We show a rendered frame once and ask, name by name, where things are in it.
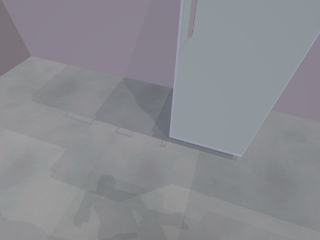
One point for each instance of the fridge door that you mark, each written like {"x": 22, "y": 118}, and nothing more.
{"x": 231, "y": 71}

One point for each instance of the handle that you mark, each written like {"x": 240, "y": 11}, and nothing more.
{"x": 192, "y": 18}

